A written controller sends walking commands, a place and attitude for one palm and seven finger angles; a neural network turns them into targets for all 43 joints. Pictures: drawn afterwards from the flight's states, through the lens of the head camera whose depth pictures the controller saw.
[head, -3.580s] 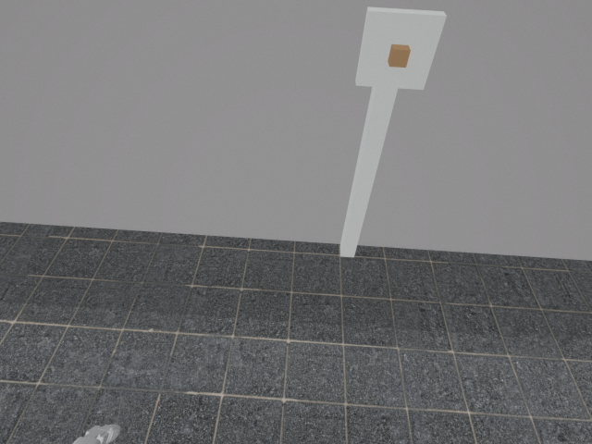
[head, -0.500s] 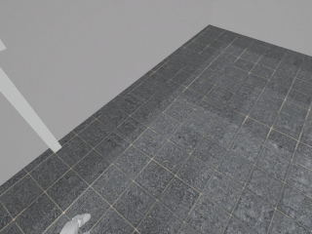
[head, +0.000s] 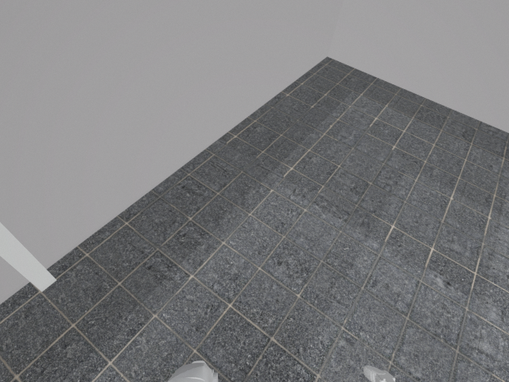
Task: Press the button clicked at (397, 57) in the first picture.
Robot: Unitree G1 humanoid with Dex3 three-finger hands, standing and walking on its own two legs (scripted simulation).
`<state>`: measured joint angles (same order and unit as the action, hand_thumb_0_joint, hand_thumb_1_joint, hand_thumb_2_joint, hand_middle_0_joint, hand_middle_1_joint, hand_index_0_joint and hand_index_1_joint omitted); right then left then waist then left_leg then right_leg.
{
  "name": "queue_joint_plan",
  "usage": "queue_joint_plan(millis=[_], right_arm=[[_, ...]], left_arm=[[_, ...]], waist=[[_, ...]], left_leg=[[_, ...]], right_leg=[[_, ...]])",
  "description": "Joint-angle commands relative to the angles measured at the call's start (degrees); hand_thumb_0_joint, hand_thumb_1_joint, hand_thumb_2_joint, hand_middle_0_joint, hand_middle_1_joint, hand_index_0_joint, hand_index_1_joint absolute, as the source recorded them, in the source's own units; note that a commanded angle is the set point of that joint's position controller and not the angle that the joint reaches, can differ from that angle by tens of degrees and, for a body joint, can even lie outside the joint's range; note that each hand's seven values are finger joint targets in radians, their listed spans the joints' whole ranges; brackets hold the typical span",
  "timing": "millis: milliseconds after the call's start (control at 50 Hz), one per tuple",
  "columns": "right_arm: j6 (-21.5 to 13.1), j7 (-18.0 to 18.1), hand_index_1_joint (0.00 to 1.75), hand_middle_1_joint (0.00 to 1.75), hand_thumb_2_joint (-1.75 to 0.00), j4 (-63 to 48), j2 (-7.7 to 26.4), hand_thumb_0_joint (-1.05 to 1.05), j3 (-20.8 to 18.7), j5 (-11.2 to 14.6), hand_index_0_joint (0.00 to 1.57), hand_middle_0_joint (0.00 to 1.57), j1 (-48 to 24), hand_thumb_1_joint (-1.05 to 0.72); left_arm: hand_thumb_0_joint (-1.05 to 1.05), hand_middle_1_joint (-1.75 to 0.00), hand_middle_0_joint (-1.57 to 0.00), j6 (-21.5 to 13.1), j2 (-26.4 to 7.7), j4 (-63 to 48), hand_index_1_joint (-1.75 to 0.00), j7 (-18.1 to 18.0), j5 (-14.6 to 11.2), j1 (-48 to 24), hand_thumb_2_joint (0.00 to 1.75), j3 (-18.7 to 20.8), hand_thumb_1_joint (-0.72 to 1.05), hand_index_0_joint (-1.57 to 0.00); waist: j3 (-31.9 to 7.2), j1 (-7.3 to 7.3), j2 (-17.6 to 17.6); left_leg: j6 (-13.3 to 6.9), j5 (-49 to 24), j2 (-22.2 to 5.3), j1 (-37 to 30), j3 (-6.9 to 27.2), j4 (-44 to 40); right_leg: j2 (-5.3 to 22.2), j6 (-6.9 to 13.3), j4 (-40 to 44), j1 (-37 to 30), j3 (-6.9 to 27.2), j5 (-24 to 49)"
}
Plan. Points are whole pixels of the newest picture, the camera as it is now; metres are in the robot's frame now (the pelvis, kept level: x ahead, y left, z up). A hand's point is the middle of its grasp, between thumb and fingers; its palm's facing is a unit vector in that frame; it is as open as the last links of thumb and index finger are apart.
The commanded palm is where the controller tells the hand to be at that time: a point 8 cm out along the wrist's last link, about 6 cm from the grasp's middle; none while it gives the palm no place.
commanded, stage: walk to a spot facing it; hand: left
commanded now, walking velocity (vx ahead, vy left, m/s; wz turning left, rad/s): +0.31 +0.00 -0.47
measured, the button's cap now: out of the picture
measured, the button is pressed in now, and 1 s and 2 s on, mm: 0 0 0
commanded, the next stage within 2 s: turn to face it in 0.32 s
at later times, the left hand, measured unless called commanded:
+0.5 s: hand (199, 284) +0.31 +0.14 -0.15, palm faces -0.25 -0.95 -0.18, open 7.4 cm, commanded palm none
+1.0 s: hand (177, 284) +0.32 +0.18 -0.17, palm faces +0.05 -0.98 -0.17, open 7.3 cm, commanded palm none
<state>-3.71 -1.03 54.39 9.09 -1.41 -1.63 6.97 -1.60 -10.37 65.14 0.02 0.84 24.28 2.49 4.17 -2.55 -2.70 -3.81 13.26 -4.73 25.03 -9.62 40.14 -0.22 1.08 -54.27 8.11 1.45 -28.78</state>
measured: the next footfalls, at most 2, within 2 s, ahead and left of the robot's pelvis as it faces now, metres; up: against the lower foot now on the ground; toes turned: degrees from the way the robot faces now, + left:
right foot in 0.54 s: +0.27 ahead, -0.16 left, +0.00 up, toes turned -22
left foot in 0.92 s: +0.28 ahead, +0.08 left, +0.00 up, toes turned +8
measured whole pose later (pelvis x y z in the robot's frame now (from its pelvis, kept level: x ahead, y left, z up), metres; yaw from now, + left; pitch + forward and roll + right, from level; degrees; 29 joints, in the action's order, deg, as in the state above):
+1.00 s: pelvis +0.22 -0.01 +0.00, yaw +0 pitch +0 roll -2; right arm 1.3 -0.5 54.1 10.9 -3.8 -1.5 12.6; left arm 2.9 -12.3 54.4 -1.1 1.2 8.4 4.6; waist 2.9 1.3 -3.0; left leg -2.7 20.1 -3.6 21.8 -7.2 41.6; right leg 7.6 -2.8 -53.8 24.5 -11.3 -28.2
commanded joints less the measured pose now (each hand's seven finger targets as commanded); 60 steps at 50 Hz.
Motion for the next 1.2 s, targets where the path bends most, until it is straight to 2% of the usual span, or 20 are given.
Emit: queue_joint_plan(millis=[0,60,120,300,400,460,480,500,520,540,640,740,840,880,920,940,960,1000,1060,1180], right_arm=[[-0.39,2.00,0.30,0.30,-0.90,1.03,8.84,0.00,-2.52,0.32,0.20,0.20,11.41,-0.90],[-1.43,2.36,0.30,0.30,-0.90,2.30,5.80,0.00,-1.78,0.45,0.20,0.20,10.70,-0.90],[-1.62,2.55,0.30,0.30,-0.90,2.11,5.03,0.00,-2.52,0.61,0.20,0.20,10.66,-0.90],[-0.90,2.78,0.30,0.30,-0.90,4.24,6.70,0.00,-2.75,0.70,0.20,0.20,16.88,-0.90],[0.39,2.74,0.30,0.30,-0.90,5.67,7.37,0.00,-3.16,-0.12,0.20,0.20,19.91,-0.90],[0.81,2.75,0.30,0.30,-0.90,6.48,7.25,0.00,-2.76,0.01,0.20,0.20,19.71,-0.90],[0.80,2.59,0.30,0.30,-0.90,6.57,7.27,0.00,-2.69,0.40,0.20,0.20,19.31,-0.90],[0.81,2.06,0.30,0.30,-0.90,6.37,5.09,0.00,-2.10,1.12,0.20,0.20,20.70,-0.90],[0.83,1.97,0.30,0.30,-0.90,5.20,1.12,0.00,-1.17,1.77,0.20,0.20,21.53,-0.90],[1.87,2.62,0.30,0.30,-0.90,4.92,2.09,0.00,-1.08,2.04,0.20,0.20,20.21,-0.90],[5.18,2.01,0.30,0.30,-0.90,5.59,1.23,0.00,-1.61,1.02,0.20,0.20,16.32,-0.90],[6.43,0.93,0.30,0.30,-0.90,3.89,0.81,0.00,-2.21,0.60,0.20,0.20,15.55,-0.90],[5.40,0.37,0.30,0.30,-0.90,0.00,2.52,0.00,-2.81,0.53,0.20,0.20,11.49,-0.90],[5.06,0.25,0.30,0.30,-0.90,-0.02,5.22,0.00,-3.53,0.18,0.20,0.20,14.16,-0.90],[4.47,0.83,0.30,0.30,-0.90,-1.47,15.16,0.00,-5.63,-0.47,0.20,0.20,17.49,-0.90],[4.49,1.02,0.30,0.30,-0.90,-1.43,16.14,0.00,-5.74,-0.54,0.20,0.20,16.78,-0.90],[4.18,1.65,0.30,0.30,-0.90,-1.78,14.56,0.00,-5.45,-0.34,0.20,0.20,14.00,-0.90],[3.65,2.08,0.30,0.30,-0.90,-3.78,11.99,0.00,-4.31,0.01,0.20,0.20,8.44,-0.90],[3.04,2.34,0.30,0.30,-0.90,-4.36,12.60,0.00,-4.30,0.34,0.20,0.20,8.48,-0.90],[3.69,1.88,0.30,0.30,-0.90,-4.03,13.89,0.00,-4.95,0.37,0.20,0.20,10.20,-0.90]], left_arm=[[0.00,-0.30,-0.20,-1.46,-4.47,-5.95,-0.30,0.79,0.41,-4.75,0.90,1.60,0.90,-0.20],[0.00,-0.30,-0.20,0.90,-0.91,-4.99,-0.30,1.00,0.99,-0.92,0.90,1.80,0.90,-0.20],[0.00,-0.30,-0.20,2.34,-0.54,-6.24,-0.30,1.26,1.24,-1.24,0.90,2.76,0.90,-0.20],[0.00,-0.30,-0.20,3.18,-1.13,-12.63,-0.30,1.98,0.91,-14.45,0.90,3.11,0.90,-0.20],[0.00,-0.30,-0.20,2.60,-0.28,-14.82,-0.30,1.65,0.70,-20.02,0.90,2.46,0.90,-0.20],[0.00,-0.30,-0.20,1.08,-0.38,-12.95,-0.30,0.60,1.20,-13.74,0.90,1.72,0.90,-0.20],[0.00,-0.30,-0.20,0.17,-1.72,-10.83,-0.30,0.19,1.41,-7.75,0.90,1.76,0.90,-0.20],[0.00,-0.30,-0.20,-1.02,-6.30,-8.78,-0.30,-0.62,1.72,-2.34,0.90,2.42,0.90,-0.20],[0.00,-0.30,-0.20,-1.99,-10.88,-6.87,-0.30,-1.22,1.01,2.02,0.90,3.18,0.90,-0.20],[0.00,-0.30,-0.20,-1.76,-11.29,-6.96,-0.30,-1.44,-0.13,0.50,0.90,2.41,0.90,-0.20],[0.00,-0.30,-0.20,-0.37,-6.04,-10.55,-0.30,-2.55,0.14,-14.52,0.90,1.13,0.90,-0.20],[0.00,-0.30,-0.20,0.71,-6.59,-12.00,-0.30,-2.63,0.71,-16.29,0.90,2.19,0.90,-0.20],[0.00,-0.30,-0.20,1.56,-8.37,-12.88,-0.30,-2.40,0.92,-15.68,0.90,3.34,0.90,-0.20],[0.00,-0.30,-0.20,2.30,-8.05,-13.64,-0.30,-1.98,0.15,-15.70,0.90,3.45,0.90,-0.20],[0.00,-0.30,-0.20,3.21,-3.17,-18.01,-0.30,-1.35,-0.20,-18.32,0.90,2.57,0.90,-0.20],[0.00,-0.30,-0.20,3.37,-4.97,-19.09,-0.30,-1.11,0.35,-20.30,0.90,2.81,0.90,-0.20],[0.00,-0.30,-0.20,3.65,-4.55,-18.15,-0.30,-1.14,0.81,-20.97,0.90,3.14,0.90,-0.20],[0.00,-0.30,-0.20,3.21,-5.48,-16.92,-0.30,-0.45,0.72,-18.90,0.90,3.67,0.90,-0.20],[0.00,-0.30,-0.20,3.12,-6.14,-15.44,-0.30,-0.48,0.30,-15.42,0.90,3.43,0.90,-0.20],[0.00,-0.30,-0.20,3.32,-6.84,-16.81,-0.30,-1.09,-0.17,-16.86,0.90,3.02,0.90,-0.20]], waist=[[-1.07,5.29,8.21],[-0.22,1.58,7.82],[-0.46,0.60,7.12],[3.10,3.52,7.82],[2.83,5.98,10.19],[-2.67,3.37,10.40],[-7.53,0.53,8.73],[-13.47,-1.36,0.27],[-21.20,-1.90,-10.39],[-22.41,-1.25,-6.75],[-5.90,3.34,-2.51],[-4.04,4.38,-3.66],[-5.30,3.28,-5.06],[-6.37,4.99,1.58],[-3.71,7.75,26.83],[-4.74,7.46,18.21],[-3.62,6.51,18.93],[-4.20,4.19,13.91],[-9.66,3.74,8.03],[-10.20,5.15,8.69]], left_leg=[[-0.93,7.15,-18.97,-16.63,23.45,-28.92],[1.36,-1.18,-15.14,-10.05,10.81,-29.31],[0.40,-0.11,-14.42,-9.91,5.73,-30.85],[-2.72,-19.34,-15.62,-19.90,-1.43,-26.98],[-2.81,-31.94,-15.98,-23.55,-5.17,-20.46],[-1.77,-42.71,-14.86,-23.66,-5.45,-10.54],[0.17,-41.50,-12.79,-22.75,-5.83,-3.27],[2.89,-26.75,-9.82,-12.17,-6.05,7.59],[5.84,17.66,-1.53,-0.35,-3.62,20.04],[5.62,23.96,-1.49,-2.04,4.88,24.27],[6.80,14.37,-2.96,-0.03,7.94,27.12],[7.14,10.82,-2.29,-1.27,4.60,18.60],[6.68,8.14,-1.43,-3.58,2.33,1.93],[5.96,-2.07,-0.87,-11.56,2.86,-8.72],[-5.23,-19.81,-20.78,-13.41,34.09,-24.67],[-7.82,-12.81,-21.96,-11.00,33.22,-25.30],[-5.63,-10.64,-17.17,-10.38,30.80,-25.55],[-2.39,-12.26,-12.76,-12.35,24.92,-23.12],[-3.16,-22.76,-9.88,-19.25,21.16,-20.55],[-5.90,-24.52,-9.78,-22.71,24.65,-19.96]], right_leg=[[5.94,0.57,-22.15,25.69,0.82,10.23],[6.12,-0.66,-19.34,21.82,0.12,14.01],[6.95,-1.76,-18.60,25.49,-0.35,19.17],[8.33,-4.24,-3.43,33.45,-5.06,21.64],[5.11,-2.57,9.84,27.04,-9.51,15.80],[1.55,-0.63,18.93,13.94,-11.08,17.04],[1.35,-0.53,25.87,4.94,-11.12,24.44],[9.41,1.37,26.43,-9.99,-3.63,42.91],[25.34,8.68,24.17,-22.39,12.64,71.79],[26.87,13.01,26.36,-18.41,9.41,74.53],[21.69,7.38,35.25,4.68,-1.96,45.47],[20.66,5.86,37.31,9.14,-8.50,27.03],[22.06,4.65,29.47,4.97,-10.33,25.95],[19.38,1.31,21.06,9.71,-13.12,18.88],[6.38,-5.77,-4.69,27.11,-12.57,-9.88],[6.97,-4.52,-12.31,25.75,-6.11,-6.24],[7.63,-4.47,-14.45,28.49,-3.54,-1.41],[7.49,-5.19,-16.65,29.64,-2.35,6.74],[6.51,-6.37,-14.23,27.58,-1.83,9.21],[5.46,-7.37,-5.16,25.44,-1.35,6.04]])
